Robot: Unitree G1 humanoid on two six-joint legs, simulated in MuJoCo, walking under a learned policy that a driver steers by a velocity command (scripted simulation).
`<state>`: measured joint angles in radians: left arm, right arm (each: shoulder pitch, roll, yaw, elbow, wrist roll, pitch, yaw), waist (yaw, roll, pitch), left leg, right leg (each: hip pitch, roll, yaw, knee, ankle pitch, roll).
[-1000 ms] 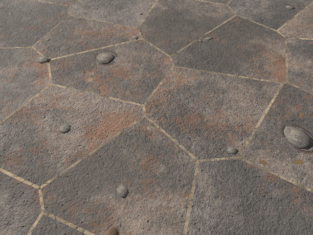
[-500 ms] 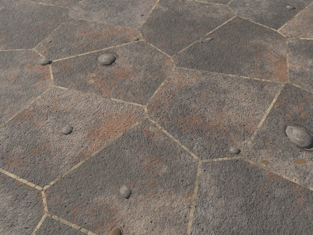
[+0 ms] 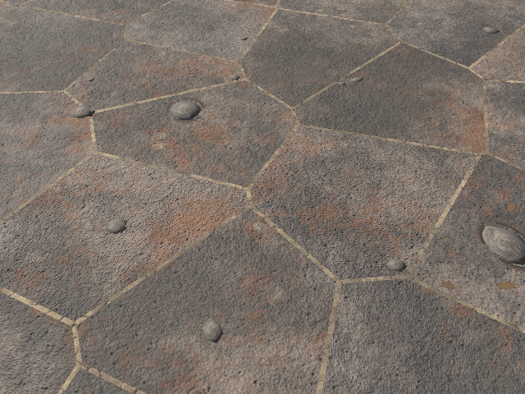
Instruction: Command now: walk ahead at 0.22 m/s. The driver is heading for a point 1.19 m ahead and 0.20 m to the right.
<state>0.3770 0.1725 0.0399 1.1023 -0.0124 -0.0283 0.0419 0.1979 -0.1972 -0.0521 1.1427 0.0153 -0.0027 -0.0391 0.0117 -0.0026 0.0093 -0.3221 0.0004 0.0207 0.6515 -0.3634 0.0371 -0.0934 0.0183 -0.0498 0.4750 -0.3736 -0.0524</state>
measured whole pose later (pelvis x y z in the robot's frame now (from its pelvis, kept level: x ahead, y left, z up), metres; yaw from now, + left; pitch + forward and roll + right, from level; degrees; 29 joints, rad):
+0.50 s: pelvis +0.18 +0.07 +0.01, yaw -4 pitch +1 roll +1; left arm 0.17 0.25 0.08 0.93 -0.04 -0.07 0.00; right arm 0.38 -0.17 -0.03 1.12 -0.02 -0.11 -0.01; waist -0.05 -0.04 -0.01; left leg 0.01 -0.05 0.15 0.24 -0.26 0.05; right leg -0.72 -0.10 0.08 0.98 -0.04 -0.06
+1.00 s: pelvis +0.47 -0.02 +0.01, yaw -20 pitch +2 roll -1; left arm 0.29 0.24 0.07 0.84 -0.01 -0.08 -0.01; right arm 0.08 -0.28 -0.06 0.80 -0.01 -0.12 -0.02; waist 0.04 0.03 0.03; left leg -0.68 0.14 -0.08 0.92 -0.16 -0.03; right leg -0.19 0.13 0.05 0.32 -0.15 -0.11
